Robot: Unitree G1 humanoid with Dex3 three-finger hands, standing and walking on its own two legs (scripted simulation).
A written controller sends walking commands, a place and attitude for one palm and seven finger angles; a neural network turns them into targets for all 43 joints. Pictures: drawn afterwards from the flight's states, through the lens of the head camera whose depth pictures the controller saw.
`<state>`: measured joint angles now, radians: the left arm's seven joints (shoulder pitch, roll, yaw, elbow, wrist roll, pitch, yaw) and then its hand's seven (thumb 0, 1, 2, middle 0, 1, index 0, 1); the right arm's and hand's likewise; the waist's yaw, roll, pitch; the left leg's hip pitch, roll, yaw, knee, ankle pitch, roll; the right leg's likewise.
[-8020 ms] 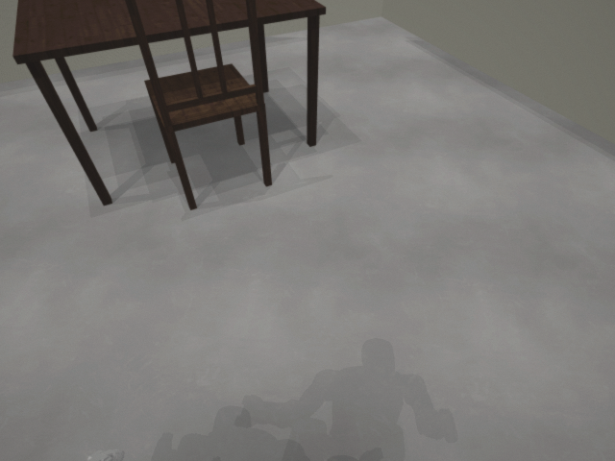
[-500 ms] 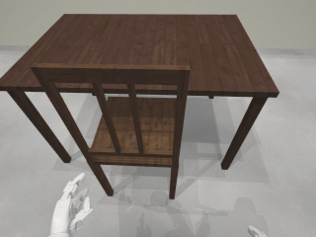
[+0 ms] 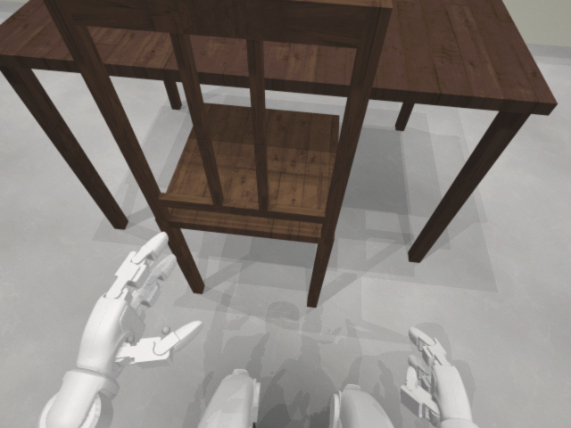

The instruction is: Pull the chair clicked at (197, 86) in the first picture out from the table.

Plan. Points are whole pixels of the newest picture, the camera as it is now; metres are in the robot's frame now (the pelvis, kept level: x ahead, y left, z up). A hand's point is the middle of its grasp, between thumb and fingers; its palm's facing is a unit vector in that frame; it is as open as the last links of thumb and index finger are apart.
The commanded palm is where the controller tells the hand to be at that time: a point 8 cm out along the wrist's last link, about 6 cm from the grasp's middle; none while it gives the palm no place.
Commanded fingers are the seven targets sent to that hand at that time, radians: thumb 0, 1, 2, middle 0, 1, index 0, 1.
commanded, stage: raise the hand toward the chair's back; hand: left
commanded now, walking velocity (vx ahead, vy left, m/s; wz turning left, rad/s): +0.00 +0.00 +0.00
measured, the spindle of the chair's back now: (203, 137) +0.55 +0.19 +0.05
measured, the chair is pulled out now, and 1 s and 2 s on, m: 0.00 0.00 0.00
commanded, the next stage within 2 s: aim the fingers beside a spindle in 1.40 s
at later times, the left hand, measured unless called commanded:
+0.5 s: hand (140, 301) +0.25 +0.20 +0.06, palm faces -0.03 -1.00 -0.04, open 15.8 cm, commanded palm +0.23 +0.26 +0.06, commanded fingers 0.00 -0.50 0.30 -0.06 -0.08 -0.06 -0.08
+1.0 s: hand (129, 276) +0.28 +0.22 +0.07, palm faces -0.03 -1.00 -0.05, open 16.9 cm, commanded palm +0.26 +0.28 +0.07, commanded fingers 0.00 -0.50 0.30 -0.06 -0.08 -0.06 -0.08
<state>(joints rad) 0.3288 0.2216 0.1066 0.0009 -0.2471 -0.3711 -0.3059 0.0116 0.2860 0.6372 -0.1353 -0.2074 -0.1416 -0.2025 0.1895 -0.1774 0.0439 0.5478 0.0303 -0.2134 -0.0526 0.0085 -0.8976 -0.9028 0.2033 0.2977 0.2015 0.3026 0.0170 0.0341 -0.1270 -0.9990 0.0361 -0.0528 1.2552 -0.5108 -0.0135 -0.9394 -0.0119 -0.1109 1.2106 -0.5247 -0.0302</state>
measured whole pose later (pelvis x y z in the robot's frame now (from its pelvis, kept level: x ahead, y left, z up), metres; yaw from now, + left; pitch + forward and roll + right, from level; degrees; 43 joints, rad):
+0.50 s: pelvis +0.03 +0.02 +0.02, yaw -1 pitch +15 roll -3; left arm 0.37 0.24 0.17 0.01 -0.26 -0.40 -0.26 0.00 -0.29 0.39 -0.08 -0.12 -0.09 -0.11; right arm 0.21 -0.24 -0.01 0.53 0.03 -0.22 -0.05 0.01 -0.90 -0.90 0.20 0.30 0.20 0.30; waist -0.02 0.02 -0.14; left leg -0.93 0.03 -0.02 1.17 -0.52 0.02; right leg -0.87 -0.02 -0.08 1.12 -0.52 0.00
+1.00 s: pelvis +0.03 +0.02 +0.03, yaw -1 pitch +15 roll -3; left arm 0.27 0.27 0.24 0.09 -0.30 -0.36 -0.34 -0.01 -0.49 0.30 -0.06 -0.08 -0.07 -0.08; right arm 0.24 -0.24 0.01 0.55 0.03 -0.20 -0.05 0.01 -0.90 -0.90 0.20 0.30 0.20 0.30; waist -0.02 0.04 -0.13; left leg -0.89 0.03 -0.02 1.13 -0.51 0.01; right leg -0.83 -0.02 -0.08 1.07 -0.51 0.00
